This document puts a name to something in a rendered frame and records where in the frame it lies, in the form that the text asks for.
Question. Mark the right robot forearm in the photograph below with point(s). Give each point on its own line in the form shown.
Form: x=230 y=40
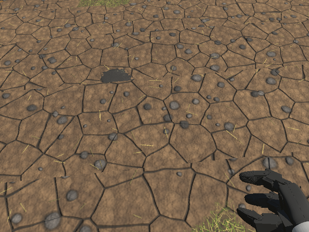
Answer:
x=302 y=227

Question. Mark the robot right hand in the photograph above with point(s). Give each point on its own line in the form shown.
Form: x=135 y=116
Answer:
x=290 y=206

